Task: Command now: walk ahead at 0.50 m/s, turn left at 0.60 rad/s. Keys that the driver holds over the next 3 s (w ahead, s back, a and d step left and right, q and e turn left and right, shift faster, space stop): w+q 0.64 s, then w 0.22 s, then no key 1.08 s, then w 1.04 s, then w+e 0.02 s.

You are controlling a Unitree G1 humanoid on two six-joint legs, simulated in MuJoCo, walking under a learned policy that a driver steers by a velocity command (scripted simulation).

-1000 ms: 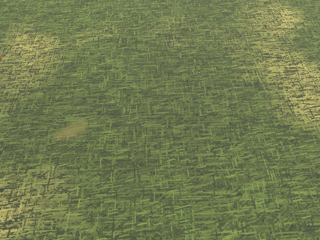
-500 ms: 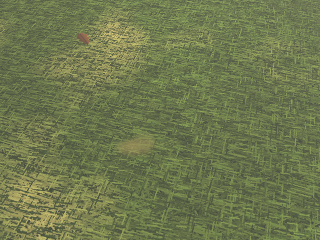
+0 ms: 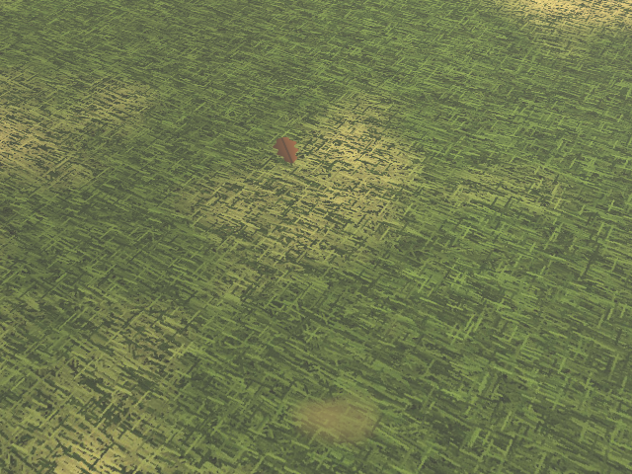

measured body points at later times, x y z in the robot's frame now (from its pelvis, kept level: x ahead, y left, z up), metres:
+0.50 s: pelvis +0.26 +0.09 +0.00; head +0.30 +0.11 +0.44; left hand +0.29 +0.39 -0.12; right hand +0.49 -0.13 -0.09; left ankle +0.30 +0.17 -0.73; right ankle +0.22 -0.10 -0.64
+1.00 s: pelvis +0.55 +0.13 +0.00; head +0.58 +0.14 +0.45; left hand +0.55 +0.43 -0.10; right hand +0.76 -0.07 -0.12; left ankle +0.41 +0.21 -0.64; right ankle +0.64 +0.07 -0.73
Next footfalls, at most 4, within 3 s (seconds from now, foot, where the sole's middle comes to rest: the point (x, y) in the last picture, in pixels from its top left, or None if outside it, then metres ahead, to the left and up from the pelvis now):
0.36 left None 0.34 0.18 -0.77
0.86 right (294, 386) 0.68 0.09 -0.77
1.26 left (179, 396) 0.66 0.35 -0.77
2.70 right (215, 247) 1.08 0.31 -0.77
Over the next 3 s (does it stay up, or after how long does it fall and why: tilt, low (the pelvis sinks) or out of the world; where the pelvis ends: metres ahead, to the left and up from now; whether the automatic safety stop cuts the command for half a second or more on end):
stays up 1.03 0.37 0.01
